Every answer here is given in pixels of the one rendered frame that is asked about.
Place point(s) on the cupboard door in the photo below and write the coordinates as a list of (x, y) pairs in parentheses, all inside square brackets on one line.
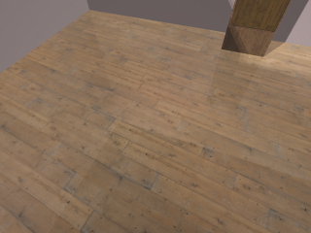
[(259, 14)]

